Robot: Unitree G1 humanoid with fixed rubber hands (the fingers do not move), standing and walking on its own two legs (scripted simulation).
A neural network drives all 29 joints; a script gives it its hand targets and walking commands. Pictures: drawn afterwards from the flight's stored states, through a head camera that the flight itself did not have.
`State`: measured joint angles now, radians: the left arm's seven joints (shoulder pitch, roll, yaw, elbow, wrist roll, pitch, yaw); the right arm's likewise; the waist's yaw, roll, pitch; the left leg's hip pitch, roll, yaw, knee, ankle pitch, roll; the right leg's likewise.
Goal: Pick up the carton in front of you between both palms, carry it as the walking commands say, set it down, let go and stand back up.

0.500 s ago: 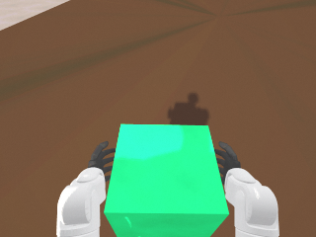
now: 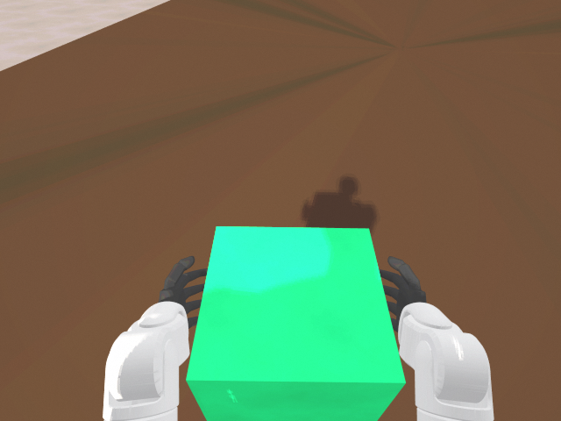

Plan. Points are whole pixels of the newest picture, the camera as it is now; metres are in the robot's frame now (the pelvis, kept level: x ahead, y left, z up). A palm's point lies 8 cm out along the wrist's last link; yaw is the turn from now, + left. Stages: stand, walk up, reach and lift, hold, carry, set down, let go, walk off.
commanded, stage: carry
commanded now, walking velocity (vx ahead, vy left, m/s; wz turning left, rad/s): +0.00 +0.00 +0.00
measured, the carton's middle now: (290, 338) +0.26 +0.00 +0.02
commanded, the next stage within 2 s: hold in 1.88 s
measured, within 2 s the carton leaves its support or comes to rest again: neither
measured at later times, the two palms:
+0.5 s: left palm (186, 307) +0.29 +0.15 +0.05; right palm (397, 316) +0.29 -0.15 +0.05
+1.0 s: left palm (188, 320) +0.28 +0.15 +0.04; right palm (399, 329) +0.28 -0.15 +0.04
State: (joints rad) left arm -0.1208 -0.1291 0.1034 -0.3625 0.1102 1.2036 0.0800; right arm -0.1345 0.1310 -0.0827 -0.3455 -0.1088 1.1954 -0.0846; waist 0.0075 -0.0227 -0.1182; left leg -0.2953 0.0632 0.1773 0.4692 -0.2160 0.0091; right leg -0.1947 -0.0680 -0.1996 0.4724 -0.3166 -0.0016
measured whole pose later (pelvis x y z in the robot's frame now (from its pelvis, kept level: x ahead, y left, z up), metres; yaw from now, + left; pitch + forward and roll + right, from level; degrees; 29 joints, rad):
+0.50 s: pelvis +0.03 +0.01 -0.01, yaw -1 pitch +3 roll +0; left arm -0.10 -0.13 0.10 -0.15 0.15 1.03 0.06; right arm -0.11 0.13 -0.10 -0.15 -0.15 1.02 -0.06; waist 0.00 -0.01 -0.12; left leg -0.30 0.07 0.19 0.56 -0.31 0.01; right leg -0.19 -0.08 -0.18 0.54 -0.39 0.02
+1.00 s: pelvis -0.01 +0.01 +0.00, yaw -1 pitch +2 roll +0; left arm -0.22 -0.14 0.19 0.18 0.24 0.70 0.01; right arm -0.22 0.14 -0.19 0.19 -0.23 0.69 -0.02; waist 0.00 0.00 -0.09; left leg -0.32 0.07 0.19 0.50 -0.22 0.02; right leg -0.22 -0.07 -0.18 0.51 -0.31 0.00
